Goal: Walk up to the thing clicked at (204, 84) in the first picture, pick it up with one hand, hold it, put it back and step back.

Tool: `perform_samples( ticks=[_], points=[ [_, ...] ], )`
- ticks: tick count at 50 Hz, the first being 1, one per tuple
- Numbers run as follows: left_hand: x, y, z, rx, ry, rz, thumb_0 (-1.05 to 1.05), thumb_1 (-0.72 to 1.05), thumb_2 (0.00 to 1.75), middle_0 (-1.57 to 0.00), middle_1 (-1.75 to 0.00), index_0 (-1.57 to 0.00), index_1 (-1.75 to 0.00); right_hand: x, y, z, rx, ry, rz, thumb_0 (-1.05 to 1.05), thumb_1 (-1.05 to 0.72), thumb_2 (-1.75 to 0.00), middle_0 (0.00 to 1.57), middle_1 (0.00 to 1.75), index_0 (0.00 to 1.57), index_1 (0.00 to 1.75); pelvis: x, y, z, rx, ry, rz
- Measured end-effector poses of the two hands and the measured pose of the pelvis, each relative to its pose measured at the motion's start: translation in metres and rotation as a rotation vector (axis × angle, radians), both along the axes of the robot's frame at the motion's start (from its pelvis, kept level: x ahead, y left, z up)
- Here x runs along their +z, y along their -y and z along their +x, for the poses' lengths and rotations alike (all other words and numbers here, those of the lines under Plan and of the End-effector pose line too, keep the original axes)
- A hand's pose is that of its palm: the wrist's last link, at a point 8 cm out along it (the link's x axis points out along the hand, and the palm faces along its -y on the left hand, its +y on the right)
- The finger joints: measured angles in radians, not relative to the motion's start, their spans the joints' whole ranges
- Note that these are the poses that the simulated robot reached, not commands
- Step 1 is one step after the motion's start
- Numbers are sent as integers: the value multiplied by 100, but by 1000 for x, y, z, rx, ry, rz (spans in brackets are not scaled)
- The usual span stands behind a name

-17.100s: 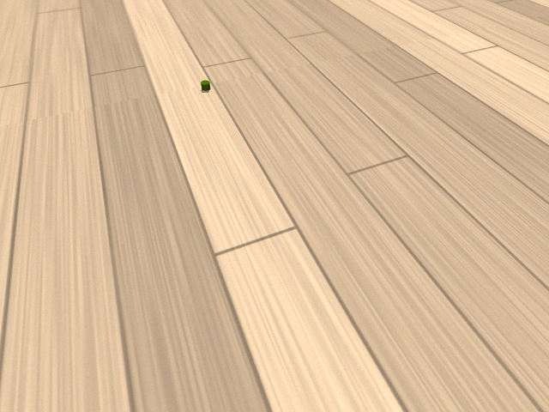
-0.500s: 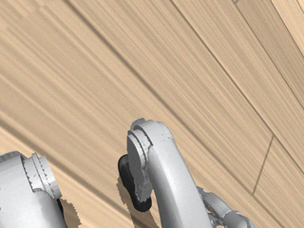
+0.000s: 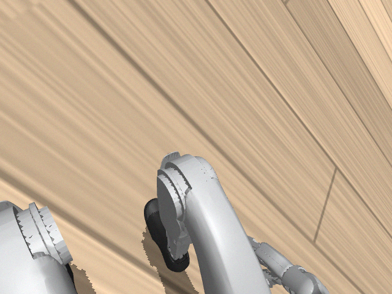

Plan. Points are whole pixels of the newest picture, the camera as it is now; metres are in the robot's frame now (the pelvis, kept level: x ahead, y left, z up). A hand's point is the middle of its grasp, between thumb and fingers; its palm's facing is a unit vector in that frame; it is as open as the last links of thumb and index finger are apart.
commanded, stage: rest palm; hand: left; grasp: from above
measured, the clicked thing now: out of the picture +0.43 +0.39 -0.28
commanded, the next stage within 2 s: close in 0.12 s
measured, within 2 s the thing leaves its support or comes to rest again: neither
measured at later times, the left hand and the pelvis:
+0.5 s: hand out of the picture +0.41 +0.36 -0.25, palm faces -0.40 -0.19 -0.90, open 13.1 cm; pelvis +0.00 +0.00 +0.00, yaw +0 degrees
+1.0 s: hand out of the picture +0.41 +0.37 -0.25, palm faces -0.43 -0.21 -0.88, open 10.7 cm; pelvis +0.00 +0.00 +0.00, yaw +0 degrees
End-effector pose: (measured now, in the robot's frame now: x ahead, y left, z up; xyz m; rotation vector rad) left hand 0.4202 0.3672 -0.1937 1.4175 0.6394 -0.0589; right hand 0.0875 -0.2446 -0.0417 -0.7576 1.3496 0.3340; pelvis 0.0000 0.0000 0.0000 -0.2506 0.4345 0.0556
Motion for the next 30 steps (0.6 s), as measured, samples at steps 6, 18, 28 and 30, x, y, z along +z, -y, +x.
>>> perform_samples(
  ticks=[6,18,28,30],
  points=[
    [1,-10,2,41,-6,-6,0,-48,94,-10,-101,-10,-100,1,-1,-6,-11,-29,7,0,-91,-90,20,30,20,30,1,0,3,1,-8,-3],
    [0,-8,-7,-16,-47,-45,0,-42,92,-13,-102,-13,-100,-2,-1,-4,6,-53,8,0,-90,-90,20,30,20,30,3,2,2,2,4,-3],
    [7,0,-1,-60,30,-22,0,-29,82,-20,-97,-22,-93,-1,5,4,32,-9,-17,0,-90,-89,20,30,20,30,0,2,-2,-1,21,0],
    [7,0,0,-57,29,-9,0,-26,79,-22,-95,-24,-91,1,5,5,31,1,-21,0,-90,-89,20,30,20,30,0,2,-3,-2,20,-1]
  ],
)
